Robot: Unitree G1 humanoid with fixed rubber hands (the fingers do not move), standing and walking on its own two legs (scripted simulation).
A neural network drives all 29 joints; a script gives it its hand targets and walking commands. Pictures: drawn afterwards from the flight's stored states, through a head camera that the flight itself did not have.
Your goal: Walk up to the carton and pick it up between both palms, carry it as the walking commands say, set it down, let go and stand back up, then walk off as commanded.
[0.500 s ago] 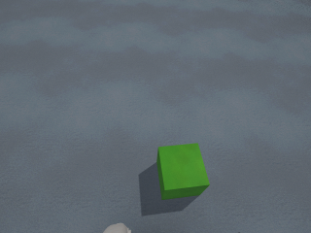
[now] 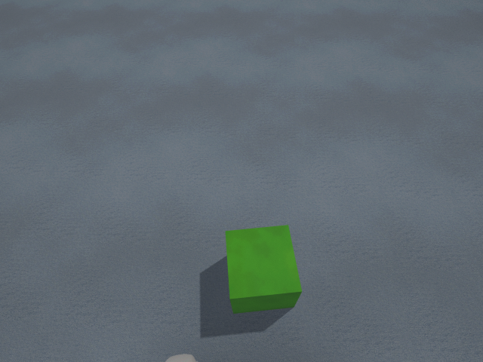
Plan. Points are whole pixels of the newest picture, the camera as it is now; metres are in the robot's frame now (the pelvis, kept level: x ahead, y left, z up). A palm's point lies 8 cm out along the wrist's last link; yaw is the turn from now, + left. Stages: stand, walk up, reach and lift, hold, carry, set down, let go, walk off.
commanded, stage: walk up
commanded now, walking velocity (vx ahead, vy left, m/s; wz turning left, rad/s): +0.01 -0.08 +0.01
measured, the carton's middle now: (260, 270) +0.48 -0.05 -0.66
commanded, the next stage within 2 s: none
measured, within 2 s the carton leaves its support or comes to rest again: neither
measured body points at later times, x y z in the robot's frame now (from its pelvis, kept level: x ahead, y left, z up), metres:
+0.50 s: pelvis +0.01 -0.02 +0.00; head +0.04 -0.01 +0.45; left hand +0.05 +0.22 -0.15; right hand +0.08 -0.26 -0.14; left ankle -0.01 +0.10 -0.74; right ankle +0.02 -0.13 -0.74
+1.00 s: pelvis +0.00 -0.01 +0.00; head +0.03 +0.00 +0.45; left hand +0.04 +0.23 -0.15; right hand +0.09 -0.25 -0.14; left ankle -0.01 +0.10 -0.74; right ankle +0.01 -0.13 -0.74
